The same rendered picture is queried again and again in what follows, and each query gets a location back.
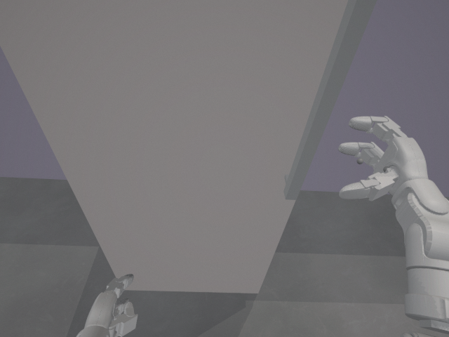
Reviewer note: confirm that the left robot hand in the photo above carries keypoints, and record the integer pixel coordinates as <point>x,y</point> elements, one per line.
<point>106,310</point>

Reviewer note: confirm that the fridge door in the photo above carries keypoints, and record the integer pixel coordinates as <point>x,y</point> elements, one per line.
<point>174,123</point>

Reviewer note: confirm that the right robot forearm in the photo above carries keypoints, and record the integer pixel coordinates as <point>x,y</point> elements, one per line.
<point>423,213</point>

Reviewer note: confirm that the handle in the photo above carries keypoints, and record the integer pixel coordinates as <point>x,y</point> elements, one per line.
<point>353,24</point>

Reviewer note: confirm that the right robot hand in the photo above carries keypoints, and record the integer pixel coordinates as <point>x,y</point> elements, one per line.
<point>403,156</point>

